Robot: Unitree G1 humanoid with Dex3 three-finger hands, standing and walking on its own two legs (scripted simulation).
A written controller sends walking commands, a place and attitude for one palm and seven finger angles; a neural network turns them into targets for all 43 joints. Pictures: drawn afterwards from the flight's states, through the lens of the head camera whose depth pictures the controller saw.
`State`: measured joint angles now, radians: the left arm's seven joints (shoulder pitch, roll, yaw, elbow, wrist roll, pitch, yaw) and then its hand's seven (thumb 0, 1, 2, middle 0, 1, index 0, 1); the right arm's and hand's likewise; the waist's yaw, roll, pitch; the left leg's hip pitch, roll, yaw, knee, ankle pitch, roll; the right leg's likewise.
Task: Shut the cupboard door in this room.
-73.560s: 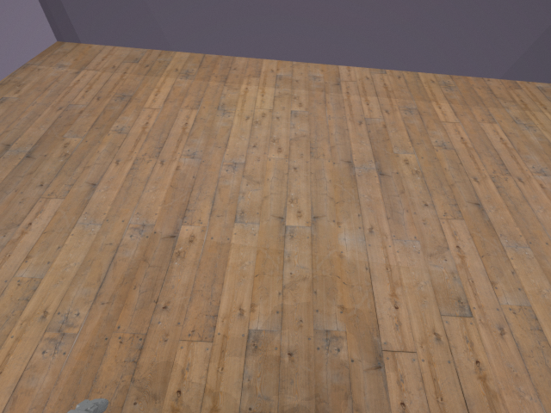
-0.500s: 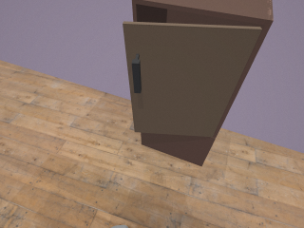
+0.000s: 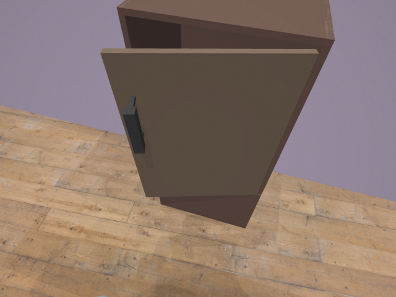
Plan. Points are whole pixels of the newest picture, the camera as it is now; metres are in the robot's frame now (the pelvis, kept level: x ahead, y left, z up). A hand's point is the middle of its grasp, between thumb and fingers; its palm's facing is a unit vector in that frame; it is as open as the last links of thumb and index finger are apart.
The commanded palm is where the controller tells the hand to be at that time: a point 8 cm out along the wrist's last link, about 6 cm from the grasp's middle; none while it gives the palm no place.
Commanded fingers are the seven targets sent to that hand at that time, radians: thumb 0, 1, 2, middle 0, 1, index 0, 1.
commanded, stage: come to a stop and stand still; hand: left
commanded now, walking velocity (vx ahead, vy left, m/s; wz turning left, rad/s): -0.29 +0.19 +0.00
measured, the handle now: (136, 125) +0.48 +0.16 +0.06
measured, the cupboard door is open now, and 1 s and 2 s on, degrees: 18 18 18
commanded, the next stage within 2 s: look again from close up in 1.24 s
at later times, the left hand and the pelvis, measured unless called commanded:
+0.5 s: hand out of the picture +0.05 +0.21 -0.18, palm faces +0.10 -0.97 -0.21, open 7.4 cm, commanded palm none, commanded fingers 0.00 0.90 0.90 -0.20 -0.30 -0.20 -0.30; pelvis +0.01 +0.01 +0.00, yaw +1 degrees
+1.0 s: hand out of the picture -0.03 +0.13 -0.17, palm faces +0.05 -0.99 -0.12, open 7.4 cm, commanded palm none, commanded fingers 0.00 0.90 0.90 -0.20 -0.30 -0.20 -0.30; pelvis -0.01 -0.02 +0.01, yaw +1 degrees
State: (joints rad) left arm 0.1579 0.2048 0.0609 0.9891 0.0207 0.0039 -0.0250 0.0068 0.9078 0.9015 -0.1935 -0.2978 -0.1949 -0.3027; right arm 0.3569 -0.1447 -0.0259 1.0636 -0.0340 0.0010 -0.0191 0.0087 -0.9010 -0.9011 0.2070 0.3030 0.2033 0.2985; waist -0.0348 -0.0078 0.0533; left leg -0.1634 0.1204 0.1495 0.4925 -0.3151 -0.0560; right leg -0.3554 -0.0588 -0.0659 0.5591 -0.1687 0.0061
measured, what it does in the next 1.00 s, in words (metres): steps on the spot: right foot, then left foot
